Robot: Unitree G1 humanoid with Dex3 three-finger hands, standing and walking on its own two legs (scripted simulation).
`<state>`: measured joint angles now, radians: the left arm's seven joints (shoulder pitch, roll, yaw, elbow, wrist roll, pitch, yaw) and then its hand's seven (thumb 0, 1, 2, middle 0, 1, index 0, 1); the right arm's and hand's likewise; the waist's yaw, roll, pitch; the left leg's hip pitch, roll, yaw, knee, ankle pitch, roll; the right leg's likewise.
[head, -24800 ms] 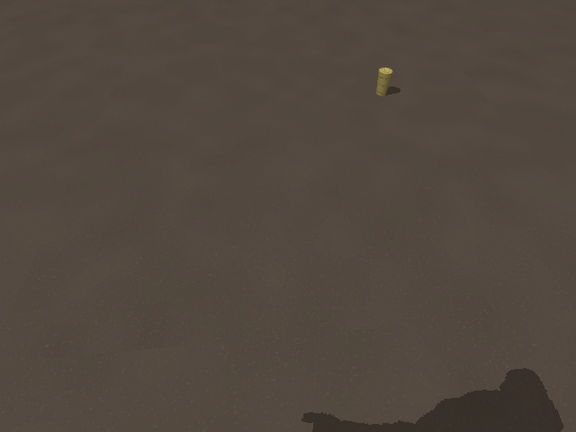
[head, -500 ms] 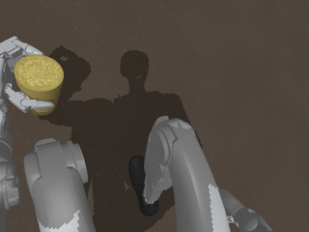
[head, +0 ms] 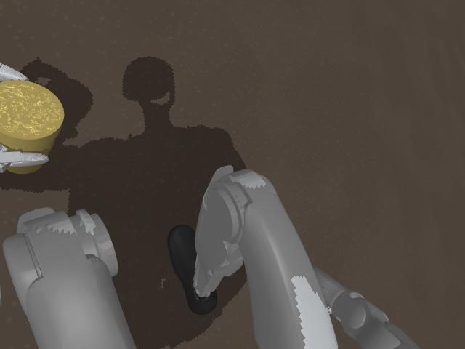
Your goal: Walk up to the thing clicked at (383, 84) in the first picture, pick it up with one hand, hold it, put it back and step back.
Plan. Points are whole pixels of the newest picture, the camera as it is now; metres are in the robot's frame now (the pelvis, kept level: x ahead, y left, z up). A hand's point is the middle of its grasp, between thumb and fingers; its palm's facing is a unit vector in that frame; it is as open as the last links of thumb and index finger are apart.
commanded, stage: loosen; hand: left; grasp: from the side
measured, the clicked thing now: (23, 136) +0.45 +0.19 -0.20
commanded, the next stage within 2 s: open in 0.18 s
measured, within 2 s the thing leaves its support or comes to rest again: rests again in 1.76 s
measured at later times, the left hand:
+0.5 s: hand (8, 116) +0.47 +0.21 -0.17, palm faces -0.10 -1.00 -0.02, open 11.4 cm
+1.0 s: hand (9, 113) +0.47 +0.20 -0.16, palm faces -0.09 -1.00 -0.01, open 11.8 cm
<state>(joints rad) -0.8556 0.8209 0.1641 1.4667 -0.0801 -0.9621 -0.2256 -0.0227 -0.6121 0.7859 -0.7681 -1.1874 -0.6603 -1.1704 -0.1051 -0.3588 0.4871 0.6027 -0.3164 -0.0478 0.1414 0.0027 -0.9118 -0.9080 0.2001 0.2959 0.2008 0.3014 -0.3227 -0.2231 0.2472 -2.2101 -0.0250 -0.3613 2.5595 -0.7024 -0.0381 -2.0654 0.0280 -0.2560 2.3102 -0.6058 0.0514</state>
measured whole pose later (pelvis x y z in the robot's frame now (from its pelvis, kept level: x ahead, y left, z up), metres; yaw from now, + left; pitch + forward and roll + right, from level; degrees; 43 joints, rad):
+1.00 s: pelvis +0.00 +0.00 +0.00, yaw -1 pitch +18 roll -19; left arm -0.86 0.85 0.16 1.48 -0.08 -1.00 -0.21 -0.01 -0.24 0.45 -0.66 -0.55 -0.66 -0.56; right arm -0.12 -0.36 0.52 0.59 -0.33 -0.04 0.14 0.00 -0.89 -0.90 0.20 0.30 0.20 0.30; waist -0.33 -0.24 0.25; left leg -2.20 -0.02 -0.39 2.55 -0.71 -0.04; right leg -2.05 0.04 -0.28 2.28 -0.60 0.06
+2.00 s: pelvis +0.02 -0.01 +0.13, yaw +9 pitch +34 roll -5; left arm -0.36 0.52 0.24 0.64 0.10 -0.10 -0.03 -0.01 -0.42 0.13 -0.08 -0.08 -0.08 -0.09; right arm 0.13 -0.25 0.04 0.54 0.02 0.19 0.01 0.01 -0.90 -0.91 0.20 0.30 0.20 0.30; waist -0.10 0.01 -0.15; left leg -1.99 0.03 -0.08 2.07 -0.69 0.00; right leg -1.96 0.01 -0.04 1.99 -0.64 0.03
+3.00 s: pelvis +0.10 +0.01 +0.41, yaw +14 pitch +9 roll -2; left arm 0.49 0.21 -0.01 -0.02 -0.02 0.28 0.15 -0.01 -0.43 0.12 -0.06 -0.07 -0.06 -0.08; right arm 0.27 -0.20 0.04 0.45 0.02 -0.09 -0.18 0.02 -0.90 -0.90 0.20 0.30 0.20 0.30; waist -0.03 0.03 -0.14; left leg -0.65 0.03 -0.04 0.99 -0.49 -0.01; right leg -0.62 -0.01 -0.04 0.92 -0.46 0.02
